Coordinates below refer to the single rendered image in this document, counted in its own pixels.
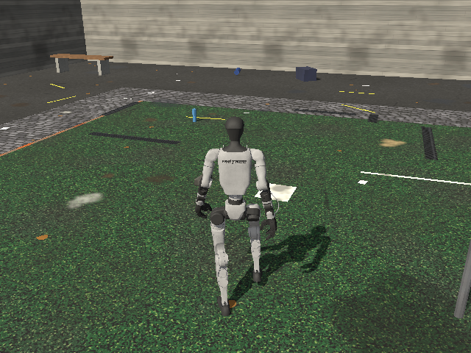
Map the robot left forearm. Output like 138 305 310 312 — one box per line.
196 178 209 206

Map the robot left hand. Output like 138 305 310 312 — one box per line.
195 203 212 218

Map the robot left upper arm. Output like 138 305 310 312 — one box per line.
201 149 220 188

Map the robot right hand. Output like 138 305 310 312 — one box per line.
260 217 277 240

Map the robot right forearm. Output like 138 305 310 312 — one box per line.
260 180 275 219

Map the left robot foot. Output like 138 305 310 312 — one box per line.
217 296 230 316

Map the robot left thigh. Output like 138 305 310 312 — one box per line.
210 206 229 267

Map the robot right upper arm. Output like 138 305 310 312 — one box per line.
250 149 267 191

